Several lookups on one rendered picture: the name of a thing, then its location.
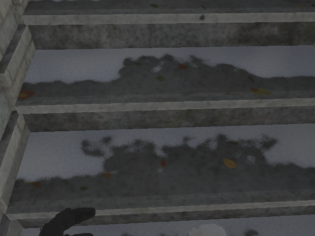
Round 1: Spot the robot right thigh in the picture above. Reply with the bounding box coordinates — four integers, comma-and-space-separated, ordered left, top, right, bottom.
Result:
189, 223, 226, 236

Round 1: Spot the robot left hand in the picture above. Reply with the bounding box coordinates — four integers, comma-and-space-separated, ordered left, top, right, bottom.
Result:
38, 207, 95, 236

